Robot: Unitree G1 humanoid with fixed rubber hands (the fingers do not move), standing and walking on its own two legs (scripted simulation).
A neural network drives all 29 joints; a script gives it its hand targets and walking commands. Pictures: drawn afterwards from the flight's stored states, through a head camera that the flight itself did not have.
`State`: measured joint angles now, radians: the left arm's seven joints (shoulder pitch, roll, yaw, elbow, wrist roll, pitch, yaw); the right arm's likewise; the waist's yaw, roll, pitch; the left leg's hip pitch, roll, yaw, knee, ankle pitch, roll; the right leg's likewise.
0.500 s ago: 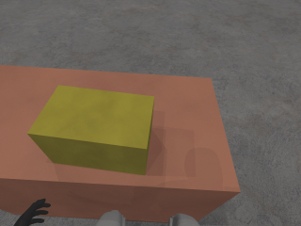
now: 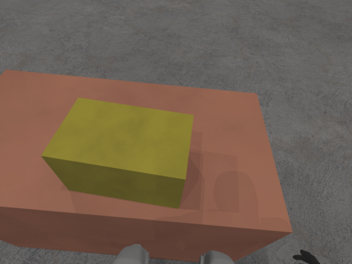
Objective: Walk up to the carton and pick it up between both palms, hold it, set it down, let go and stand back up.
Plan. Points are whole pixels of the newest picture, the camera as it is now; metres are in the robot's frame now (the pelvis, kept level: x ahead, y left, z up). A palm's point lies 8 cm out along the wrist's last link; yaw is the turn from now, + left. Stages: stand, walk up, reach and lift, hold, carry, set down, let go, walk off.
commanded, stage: walk up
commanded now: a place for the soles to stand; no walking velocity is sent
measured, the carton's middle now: (129, 153) +0.36 +0.13 +0.00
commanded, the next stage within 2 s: none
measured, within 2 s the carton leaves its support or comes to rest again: neither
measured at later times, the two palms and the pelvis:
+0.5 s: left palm out of the picture +0.07 +0.24 -0.07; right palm out of the picture +0.03 -0.39 -0.11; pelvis -0.01 -0.07 +0.01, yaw -1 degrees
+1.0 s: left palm out of the picture +0.09 +0.30 -0.08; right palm out of the picture +0.04 -0.34 -0.08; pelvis +0.00 -0.01 +0.01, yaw -1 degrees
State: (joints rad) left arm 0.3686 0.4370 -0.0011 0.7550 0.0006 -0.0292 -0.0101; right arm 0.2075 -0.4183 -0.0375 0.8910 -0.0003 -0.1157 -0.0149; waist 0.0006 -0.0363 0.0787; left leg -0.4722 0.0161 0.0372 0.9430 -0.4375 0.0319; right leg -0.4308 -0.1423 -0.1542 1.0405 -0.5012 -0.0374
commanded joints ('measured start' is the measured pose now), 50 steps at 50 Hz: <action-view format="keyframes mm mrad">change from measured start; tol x32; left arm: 1 -243 247 118 -78 20 -30 -3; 15 -206 224 133 -18 8 -10 -21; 18 198 320 178 122 37 -48 7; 50 -188 196 127 -52 7 -17 -5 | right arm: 1 238 -400 -138 0 -7 -22 -37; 36 -98 -199 -81 -73 -9 24 6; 41 444 -378 -162 81 -45 -19 -23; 50 244 -312 -112 -13 -17 -22 -41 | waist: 1 -107 60 56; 14 -48 210 -24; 19 176 -261 -17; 38 15 -134 -60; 41 -229 372 -159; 50 -73 117 -146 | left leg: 1 387 351 -912 -665 -96 198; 6 571 257 -575 -420 665 149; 15 116 284 -545 -471 -55 236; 19 -636 -61 -62 346 -65 4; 39 155 -1 43 -236 54 32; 41 608 164 -468 -493 -239 71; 43 378 406 -952 -771 -605 225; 47 540 279 -627 -483 416 166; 50 541 274 -574 -413 540 237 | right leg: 1 -528 48 229 303 58 9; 13 -214 -2 226 -22 -137 2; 17 346 46 180 -417 3 -34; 20 300 -407 848 -978 -610 -77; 27 577 -195 360 -526 781 -5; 38 221 -286 352 -527 184 -219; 42 -623 120 162 335 -36 -19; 50 -367 30 200 215 -5 12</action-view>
